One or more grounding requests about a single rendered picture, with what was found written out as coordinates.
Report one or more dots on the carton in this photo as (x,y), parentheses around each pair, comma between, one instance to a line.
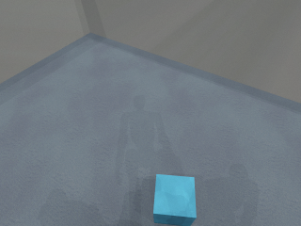
(174,200)

